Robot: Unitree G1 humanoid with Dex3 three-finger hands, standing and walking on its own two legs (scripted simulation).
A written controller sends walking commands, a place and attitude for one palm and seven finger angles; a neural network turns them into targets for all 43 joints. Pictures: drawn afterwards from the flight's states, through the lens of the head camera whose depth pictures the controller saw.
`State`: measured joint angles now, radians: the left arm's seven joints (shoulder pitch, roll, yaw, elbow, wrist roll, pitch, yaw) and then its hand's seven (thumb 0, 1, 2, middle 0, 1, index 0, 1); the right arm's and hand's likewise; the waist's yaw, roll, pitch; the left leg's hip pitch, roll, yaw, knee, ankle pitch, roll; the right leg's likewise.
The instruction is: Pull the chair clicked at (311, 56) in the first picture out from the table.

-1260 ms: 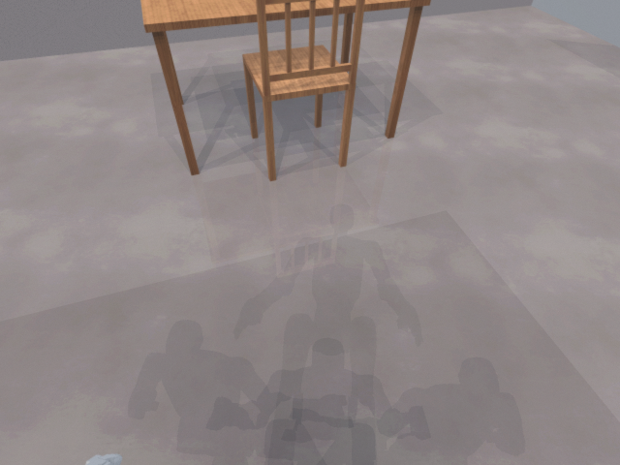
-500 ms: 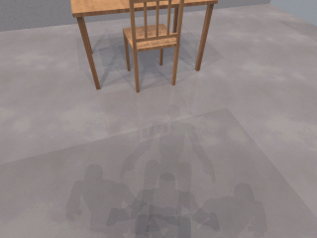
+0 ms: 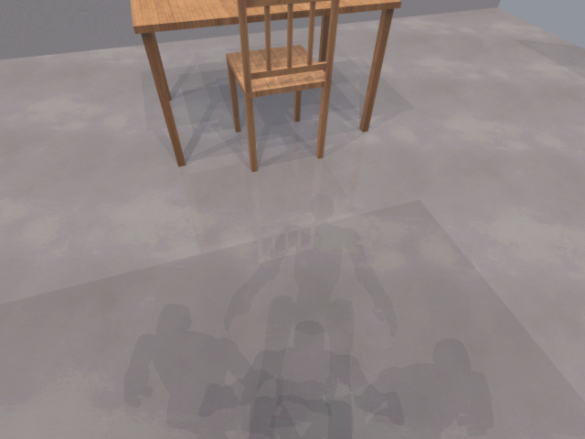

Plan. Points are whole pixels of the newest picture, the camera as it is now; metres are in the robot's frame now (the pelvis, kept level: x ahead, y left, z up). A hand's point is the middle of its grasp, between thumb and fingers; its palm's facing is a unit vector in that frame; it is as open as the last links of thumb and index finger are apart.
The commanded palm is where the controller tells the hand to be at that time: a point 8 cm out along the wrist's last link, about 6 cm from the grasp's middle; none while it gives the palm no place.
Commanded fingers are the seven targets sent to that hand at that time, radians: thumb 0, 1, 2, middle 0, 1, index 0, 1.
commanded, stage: look at it before walking up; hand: left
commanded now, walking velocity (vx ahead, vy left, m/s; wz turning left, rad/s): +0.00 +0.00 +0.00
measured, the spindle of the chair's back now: (289, 37) +1.59 +0.10 -0.11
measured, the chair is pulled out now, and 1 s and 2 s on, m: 0.00 0.00 0.00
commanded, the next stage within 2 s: walk to a spot facing it in 0.18 s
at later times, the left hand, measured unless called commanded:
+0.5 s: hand out of the picture +0.05 +0.21 -0.17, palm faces -0.07 -0.96 -0.26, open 7.4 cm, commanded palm none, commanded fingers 0.00 0.90 0.90 -0.20 -0.30 -0.20 -0.30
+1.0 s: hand out of the picture +0.14 +0.18 -0.20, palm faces -0.15 -0.98 -0.14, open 7.4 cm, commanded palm none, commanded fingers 0.00 0.90 0.90 -0.20 -0.30 -0.20 -0.30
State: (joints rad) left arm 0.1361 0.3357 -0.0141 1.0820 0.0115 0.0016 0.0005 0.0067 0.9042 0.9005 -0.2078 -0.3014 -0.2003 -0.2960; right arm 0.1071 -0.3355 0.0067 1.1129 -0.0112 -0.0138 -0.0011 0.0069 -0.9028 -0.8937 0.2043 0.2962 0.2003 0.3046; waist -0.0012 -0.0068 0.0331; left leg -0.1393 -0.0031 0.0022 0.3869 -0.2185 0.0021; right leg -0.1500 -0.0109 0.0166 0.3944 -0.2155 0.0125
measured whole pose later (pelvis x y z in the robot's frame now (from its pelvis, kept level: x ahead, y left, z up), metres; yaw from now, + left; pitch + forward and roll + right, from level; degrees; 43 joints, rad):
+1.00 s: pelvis +0.19 +0.01 -0.02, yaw -15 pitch +1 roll -2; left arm 0.47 0.15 0.04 1.10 0.02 -0.04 0.01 0.01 0.90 0.90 -0.21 -0.30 -0.20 -0.30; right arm 0.11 -0.17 -0.03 0.96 -0.02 -0.06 0.02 0.01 -0.91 -0.89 0.20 0.30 0.20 0.30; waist 0.05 -0.02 0.04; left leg -0.44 0.08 0.10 0.61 -0.21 0.01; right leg -0.05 0.02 0.10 0.53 -0.47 0.01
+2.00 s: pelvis +0.60 -0.12 -0.02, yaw -29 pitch -1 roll -2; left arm 0.36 0.19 0.06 1.11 0.02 -0.03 0.00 0.00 0.92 0.90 -0.20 -0.30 -0.20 -0.30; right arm 0.19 -0.21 -0.06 1.00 -0.04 -0.07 0.01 0.02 -0.94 -0.89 0.20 0.30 0.19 0.30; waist 0.02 -0.03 0.02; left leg -0.38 0.11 0.17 0.65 -0.24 0.03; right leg -0.13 -0.03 -0.12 0.64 -0.45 0.00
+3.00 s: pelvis +0.96 -0.37 -0.02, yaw -32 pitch -1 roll -2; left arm 0.36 0.13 0.02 1.12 0.02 -0.05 0.02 0.00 0.91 0.90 -0.21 -0.30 -0.20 -0.30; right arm 0.11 -0.18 -0.04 1.00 -0.03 -0.02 0.02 0.01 -0.91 -0.89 0.20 0.29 0.19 0.30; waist 0.03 0.00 0.06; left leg -0.41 0.07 0.14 0.60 -0.14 0.02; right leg -0.04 -0.02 -0.24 0.50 -0.42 0.00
